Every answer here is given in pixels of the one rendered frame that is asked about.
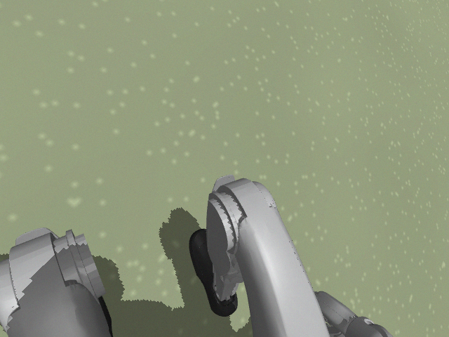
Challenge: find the right robot arm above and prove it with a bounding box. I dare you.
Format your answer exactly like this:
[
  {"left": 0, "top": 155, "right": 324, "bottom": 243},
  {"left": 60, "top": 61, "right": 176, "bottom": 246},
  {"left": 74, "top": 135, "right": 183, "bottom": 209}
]
[{"left": 345, "top": 317, "right": 393, "bottom": 337}]

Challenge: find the right robot hand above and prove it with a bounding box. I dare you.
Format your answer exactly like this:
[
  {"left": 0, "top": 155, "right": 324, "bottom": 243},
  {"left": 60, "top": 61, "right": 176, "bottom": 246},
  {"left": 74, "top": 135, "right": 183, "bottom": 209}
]
[{"left": 314, "top": 291, "right": 358, "bottom": 337}]

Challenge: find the left robot foot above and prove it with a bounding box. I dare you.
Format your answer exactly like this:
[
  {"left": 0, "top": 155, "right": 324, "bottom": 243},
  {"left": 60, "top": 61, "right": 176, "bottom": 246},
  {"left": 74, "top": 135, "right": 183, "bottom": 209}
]
[{"left": 98, "top": 296, "right": 113, "bottom": 337}]

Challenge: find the right robot foot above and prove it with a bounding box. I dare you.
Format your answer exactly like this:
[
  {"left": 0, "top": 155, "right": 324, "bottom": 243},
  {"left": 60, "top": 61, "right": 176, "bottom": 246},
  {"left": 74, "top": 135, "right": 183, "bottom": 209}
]
[{"left": 189, "top": 229, "right": 238, "bottom": 317}]

